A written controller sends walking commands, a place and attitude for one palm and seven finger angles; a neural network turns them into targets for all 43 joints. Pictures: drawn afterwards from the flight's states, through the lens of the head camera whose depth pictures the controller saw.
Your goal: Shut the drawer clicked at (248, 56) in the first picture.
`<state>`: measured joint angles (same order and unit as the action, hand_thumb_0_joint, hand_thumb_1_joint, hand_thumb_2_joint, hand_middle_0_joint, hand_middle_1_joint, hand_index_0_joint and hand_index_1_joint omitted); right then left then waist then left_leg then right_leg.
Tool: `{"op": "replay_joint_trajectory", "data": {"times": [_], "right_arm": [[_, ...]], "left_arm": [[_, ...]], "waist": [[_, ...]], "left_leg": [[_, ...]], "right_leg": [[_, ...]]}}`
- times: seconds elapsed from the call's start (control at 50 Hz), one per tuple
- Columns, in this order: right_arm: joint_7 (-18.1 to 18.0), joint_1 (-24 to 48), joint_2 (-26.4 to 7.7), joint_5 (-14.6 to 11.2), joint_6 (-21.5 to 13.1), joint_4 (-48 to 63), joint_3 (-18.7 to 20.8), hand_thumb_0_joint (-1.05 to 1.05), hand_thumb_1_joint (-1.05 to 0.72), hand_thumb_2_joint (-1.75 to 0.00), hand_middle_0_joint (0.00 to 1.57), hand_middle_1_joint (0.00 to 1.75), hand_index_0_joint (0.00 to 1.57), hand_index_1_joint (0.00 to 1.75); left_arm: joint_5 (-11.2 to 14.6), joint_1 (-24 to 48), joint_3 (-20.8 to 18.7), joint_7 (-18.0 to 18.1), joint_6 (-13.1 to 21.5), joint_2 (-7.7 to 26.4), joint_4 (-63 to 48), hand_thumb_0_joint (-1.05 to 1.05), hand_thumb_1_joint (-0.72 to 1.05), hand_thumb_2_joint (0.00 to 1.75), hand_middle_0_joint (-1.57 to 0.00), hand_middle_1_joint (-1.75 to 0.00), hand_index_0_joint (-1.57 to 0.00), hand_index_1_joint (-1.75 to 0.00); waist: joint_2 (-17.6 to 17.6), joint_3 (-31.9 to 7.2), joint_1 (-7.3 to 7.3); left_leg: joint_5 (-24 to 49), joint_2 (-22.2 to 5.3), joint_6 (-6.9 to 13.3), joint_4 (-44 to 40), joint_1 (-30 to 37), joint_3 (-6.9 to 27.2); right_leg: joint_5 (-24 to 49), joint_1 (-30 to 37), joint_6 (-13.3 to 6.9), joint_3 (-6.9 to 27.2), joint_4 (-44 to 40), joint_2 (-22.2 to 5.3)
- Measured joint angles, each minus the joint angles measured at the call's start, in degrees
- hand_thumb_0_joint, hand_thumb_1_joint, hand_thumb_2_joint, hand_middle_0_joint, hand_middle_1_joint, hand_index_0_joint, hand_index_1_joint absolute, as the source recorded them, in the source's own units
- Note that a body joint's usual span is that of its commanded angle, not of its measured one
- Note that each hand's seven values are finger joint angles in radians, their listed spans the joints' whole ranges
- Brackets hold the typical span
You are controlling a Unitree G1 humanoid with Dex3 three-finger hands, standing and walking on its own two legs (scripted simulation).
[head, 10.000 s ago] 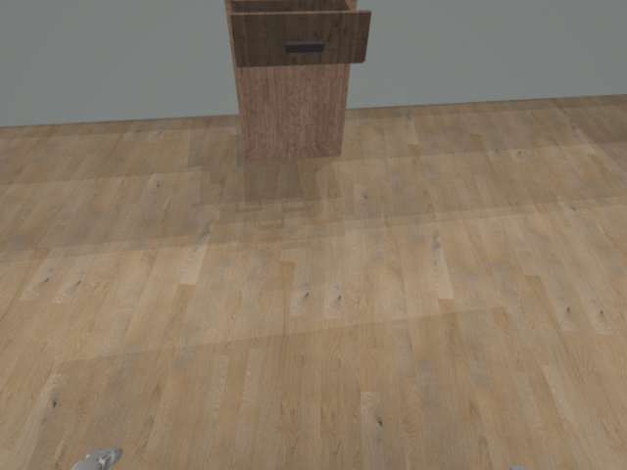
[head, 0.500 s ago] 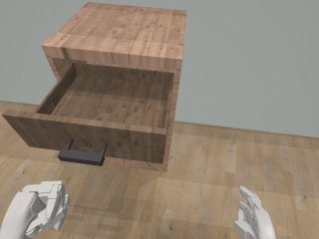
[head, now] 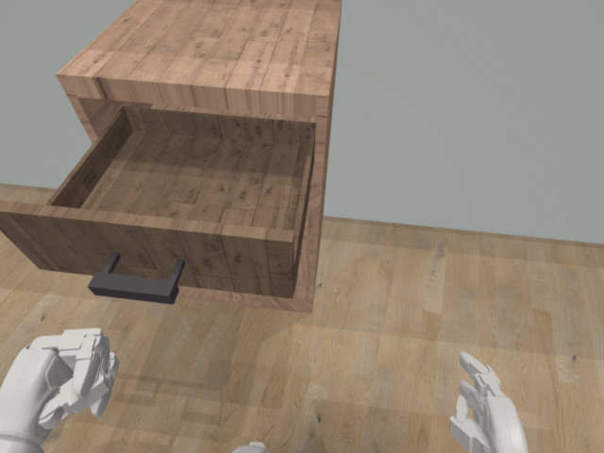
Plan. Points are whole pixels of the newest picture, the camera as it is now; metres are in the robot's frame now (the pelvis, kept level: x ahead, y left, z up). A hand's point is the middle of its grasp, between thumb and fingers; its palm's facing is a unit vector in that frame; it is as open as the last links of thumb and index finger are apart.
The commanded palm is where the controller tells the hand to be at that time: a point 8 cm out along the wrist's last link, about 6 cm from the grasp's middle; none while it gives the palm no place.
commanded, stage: bring the fist close to the handle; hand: left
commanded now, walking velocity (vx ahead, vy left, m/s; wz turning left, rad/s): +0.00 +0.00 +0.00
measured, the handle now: (140, 275) +0.36 +0.27 +0.00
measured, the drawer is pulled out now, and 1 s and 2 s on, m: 0.29 0.29 0.24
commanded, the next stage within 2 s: push the drawer shut in 1.14 s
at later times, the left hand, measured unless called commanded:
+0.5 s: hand (141, 356) +0.23 +0.22 +0.02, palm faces -0.05 -1.00 -0.06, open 3.3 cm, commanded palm +0.21 +0.28 +0.02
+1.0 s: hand (150, 339) +0.26 +0.23 -0.01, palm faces -0.06 -1.00 -0.06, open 3.3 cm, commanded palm +0.24 +0.29 +0.00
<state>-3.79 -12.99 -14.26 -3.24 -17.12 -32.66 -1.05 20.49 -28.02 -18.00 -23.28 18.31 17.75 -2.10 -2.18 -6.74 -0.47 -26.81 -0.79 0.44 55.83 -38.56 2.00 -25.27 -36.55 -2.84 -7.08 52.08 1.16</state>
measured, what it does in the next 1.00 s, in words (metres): stands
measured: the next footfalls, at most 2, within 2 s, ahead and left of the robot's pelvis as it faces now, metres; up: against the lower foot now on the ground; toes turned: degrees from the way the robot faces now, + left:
none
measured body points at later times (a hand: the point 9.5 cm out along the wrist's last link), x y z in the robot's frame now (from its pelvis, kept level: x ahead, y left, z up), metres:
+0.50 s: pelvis +0.00 +0.01 -0.03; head +0.07 +0.02 +0.42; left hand +0.23 +0.27 +0.03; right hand +0.17 -0.24 -0.10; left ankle +0.01 +0.11 -0.69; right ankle +0.01 -0.09 -0.69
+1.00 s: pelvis -0.01 +0.02 -0.05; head +0.09 +0.03 +0.39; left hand +0.26 +0.28 +0.00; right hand +0.16 -0.23 -0.13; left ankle +0.01 +0.11 -0.69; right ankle +0.01 -0.09 -0.69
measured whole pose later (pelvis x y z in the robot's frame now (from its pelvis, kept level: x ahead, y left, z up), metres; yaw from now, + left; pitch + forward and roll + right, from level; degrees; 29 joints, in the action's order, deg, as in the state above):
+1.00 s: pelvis -0.01 +0.02 -0.05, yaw -2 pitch +20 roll -3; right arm -2.1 -13.1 -14.5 -2.1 -9.4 -30.1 -0.8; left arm 18.4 -12.7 -16.1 -20.2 21.0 18.2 6.9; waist -1.2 -9.2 1.9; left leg -31.7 -0.4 1.9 69.9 -58.0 0.5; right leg -29.8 -56.5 -1.7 -5.8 66.4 0.2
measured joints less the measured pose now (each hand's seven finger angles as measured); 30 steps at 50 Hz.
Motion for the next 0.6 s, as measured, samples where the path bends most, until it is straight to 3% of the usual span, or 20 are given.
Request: {"op": "replay_joint_trajectory", "data": {"times": [0.3,0.6], "right_arm": [[1.0,-0.6,-0.6,0.8,1.5,-0.5,1.5,0.02,-0.91,-0.90,0.20,0.29,0.20,0.30],[2.0,0.5,0.7,1.5,4.1,1.5,0.8,0.02,-0.91,-0.90,0.20,0.30,0.20,0.30]], "left_arm": [[0.3,5.7,-0.9,-1.2,2.8,0.0,6.5,0.02,0.90,0.90,-1.40,-1.60,-1.39,-1.60],[-2.7,9.6,3.3,2.5,4.4,-2.0,6.5,0.02,0.90,0.90,-1.40,-1.60,-1.39,-1.60]], "waist": [[0.6,-0.4,1.55],[0.8,-2.1,1.53]], "left_leg": [[-1.6,0.0,0.2,3.9,-6.0,-0.8],[-3.8,0.7,1.2,10.2,-13.9,-1.8]], "right_leg": [[-1.6,-6.6,0.1,0.8,4.5,-0.2],[-3.8,-14.8,1.0,1.6,11.2,-1.2]]}}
